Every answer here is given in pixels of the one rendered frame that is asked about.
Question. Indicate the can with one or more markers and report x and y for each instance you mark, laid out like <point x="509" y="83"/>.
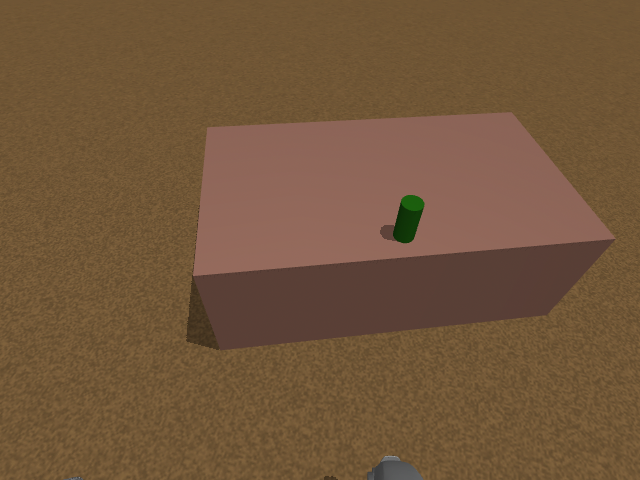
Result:
<point x="409" y="214"/>

